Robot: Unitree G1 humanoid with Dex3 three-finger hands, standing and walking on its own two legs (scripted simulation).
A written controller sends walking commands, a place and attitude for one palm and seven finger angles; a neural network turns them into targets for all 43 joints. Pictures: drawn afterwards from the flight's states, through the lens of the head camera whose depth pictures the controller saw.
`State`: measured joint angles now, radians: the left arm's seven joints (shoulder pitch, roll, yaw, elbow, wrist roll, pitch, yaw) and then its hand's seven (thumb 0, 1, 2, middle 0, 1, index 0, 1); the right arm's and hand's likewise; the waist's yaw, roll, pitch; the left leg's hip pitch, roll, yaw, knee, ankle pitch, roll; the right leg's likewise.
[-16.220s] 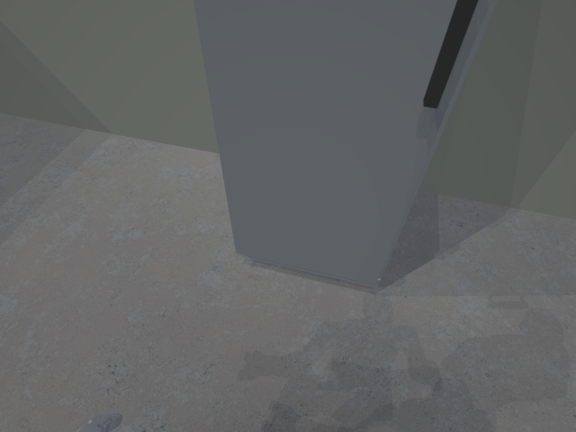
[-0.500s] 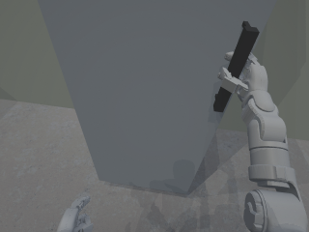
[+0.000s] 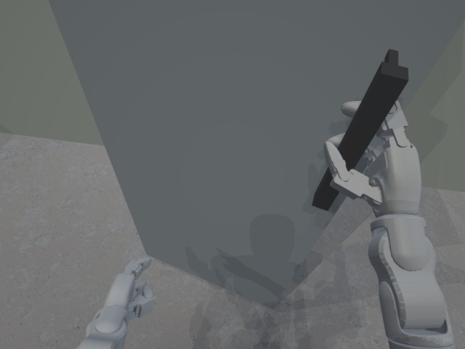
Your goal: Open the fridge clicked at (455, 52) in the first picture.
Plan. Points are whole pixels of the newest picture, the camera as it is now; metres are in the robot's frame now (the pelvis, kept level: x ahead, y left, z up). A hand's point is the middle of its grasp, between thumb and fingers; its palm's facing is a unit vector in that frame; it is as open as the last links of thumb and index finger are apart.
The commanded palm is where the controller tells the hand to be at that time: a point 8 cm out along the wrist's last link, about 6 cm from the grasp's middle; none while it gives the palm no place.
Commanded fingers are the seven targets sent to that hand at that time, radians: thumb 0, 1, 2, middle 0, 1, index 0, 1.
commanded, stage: walk backward, drawing the door open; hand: right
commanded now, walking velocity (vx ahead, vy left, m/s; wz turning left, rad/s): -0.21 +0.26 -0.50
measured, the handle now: (350, 141) +0.36 -0.12 +0.22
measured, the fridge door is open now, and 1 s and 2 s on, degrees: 16 45 72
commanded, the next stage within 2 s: stop walking and hold the door back in 1.74 s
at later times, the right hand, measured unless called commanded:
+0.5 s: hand (296, 248) +0.20 -0.04 +0.20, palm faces +0.14 +0.96 -0.25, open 8.1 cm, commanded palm +0.16 -0.08 +0.22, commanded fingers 0.00 -0.90 -0.90 0.45 1.40 0.45 1.40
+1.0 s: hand (178, 341) +0.11 +0.07 +0.20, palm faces +0.42 +0.88 -0.24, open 8.3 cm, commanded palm +0.06 +0.04 +0.20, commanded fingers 0.00 -0.90 -0.90 0.45 1.40 0.45 1.40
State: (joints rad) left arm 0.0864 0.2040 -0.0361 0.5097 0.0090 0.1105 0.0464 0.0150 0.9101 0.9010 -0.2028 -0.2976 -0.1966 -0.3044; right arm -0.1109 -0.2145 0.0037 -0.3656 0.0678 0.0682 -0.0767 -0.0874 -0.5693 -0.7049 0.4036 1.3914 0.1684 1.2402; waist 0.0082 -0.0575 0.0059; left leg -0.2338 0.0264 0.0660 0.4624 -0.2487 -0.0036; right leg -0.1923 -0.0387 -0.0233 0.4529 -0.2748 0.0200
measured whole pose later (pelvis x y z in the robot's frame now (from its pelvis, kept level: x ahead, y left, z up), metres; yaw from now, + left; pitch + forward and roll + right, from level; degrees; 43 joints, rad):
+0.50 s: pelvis -0.12 +0.09 -0.02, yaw -9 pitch -1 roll -2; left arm 0.16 0.15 0.01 0.64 -0.01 -0.02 0.06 0.02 0.91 0.90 -0.20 -0.30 -0.20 -0.30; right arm -0.21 -0.24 -0.03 -0.38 0.00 0.04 -0.09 -0.14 -0.61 -0.67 0.40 1.40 0.07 1.12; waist 0.09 -0.02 0.15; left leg -0.39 -0.01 0.17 0.55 -0.15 0.14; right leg -0.47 -0.04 0.05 0.81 -0.36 0.03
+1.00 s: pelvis -0.11 +0.30 -0.02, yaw -37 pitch -1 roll -1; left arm 0.05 0.20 0.02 0.63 -0.02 -0.10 0.07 0.02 0.91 0.90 -0.20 -0.30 -0.20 -0.30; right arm -0.25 -0.21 0.10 -0.43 0.00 -0.04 0.02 -0.18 -0.52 -0.82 0.46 1.38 0.10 1.07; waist 0.03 0.01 0.19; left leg -0.21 0.08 0.12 0.69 -0.41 0.02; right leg -0.49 -0.04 -0.06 0.86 -0.45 0.02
